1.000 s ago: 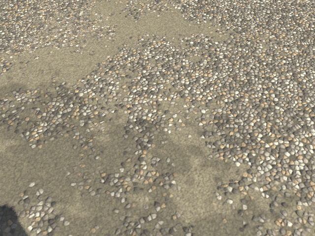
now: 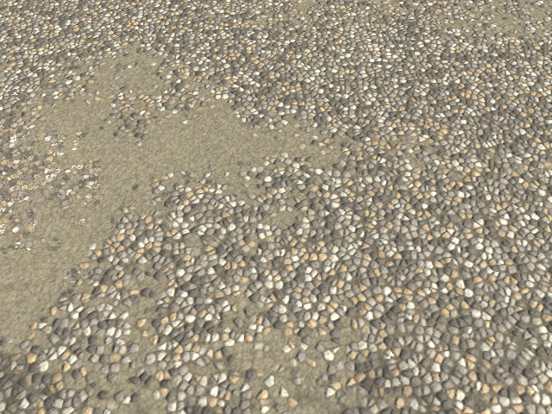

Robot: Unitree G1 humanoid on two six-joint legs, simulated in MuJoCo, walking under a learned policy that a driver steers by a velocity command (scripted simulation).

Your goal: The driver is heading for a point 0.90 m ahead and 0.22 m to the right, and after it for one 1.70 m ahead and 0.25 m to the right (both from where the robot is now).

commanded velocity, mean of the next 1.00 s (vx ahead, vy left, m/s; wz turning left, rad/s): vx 0.50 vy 0.00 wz -0.50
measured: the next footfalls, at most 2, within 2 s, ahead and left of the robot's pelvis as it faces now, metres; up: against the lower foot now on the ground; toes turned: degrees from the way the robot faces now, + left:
right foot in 0.02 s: +0.16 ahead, -0.06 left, +0.00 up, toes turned -6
left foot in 0.56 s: +0.51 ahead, +0.04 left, +0.00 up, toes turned -21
